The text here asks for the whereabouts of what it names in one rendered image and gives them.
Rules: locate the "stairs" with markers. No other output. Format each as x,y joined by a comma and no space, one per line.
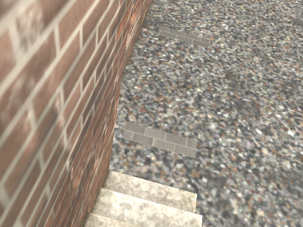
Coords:
128,201

